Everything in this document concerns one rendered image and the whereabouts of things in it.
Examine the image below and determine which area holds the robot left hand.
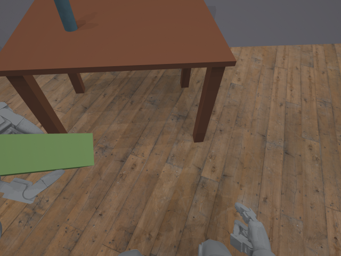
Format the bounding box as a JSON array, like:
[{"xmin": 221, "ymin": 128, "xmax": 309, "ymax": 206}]
[{"xmin": 0, "ymin": 102, "xmax": 65, "ymax": 204}]

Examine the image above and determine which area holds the sponge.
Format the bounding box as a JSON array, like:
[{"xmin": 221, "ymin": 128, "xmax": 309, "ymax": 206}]
[{"xmin": 0, "ymin": 133, "xmax": 94, "ymax": 176}]

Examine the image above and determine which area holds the robot right thigh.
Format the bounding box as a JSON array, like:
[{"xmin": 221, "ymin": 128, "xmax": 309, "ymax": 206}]
[{"xmin": 198, "ymin": 240, "xmax": 232, "ymax": 256}]

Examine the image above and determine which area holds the robot right hand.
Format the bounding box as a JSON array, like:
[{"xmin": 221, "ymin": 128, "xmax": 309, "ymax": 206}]
[{"xmin": 230, "ymin": 202, "xmax": 271, "ymax": 256}]

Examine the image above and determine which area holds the table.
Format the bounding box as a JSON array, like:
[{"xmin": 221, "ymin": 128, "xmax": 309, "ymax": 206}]
[{"xmin": 0, "ymin": 0, "xmax": 237, "ymax": 143}]

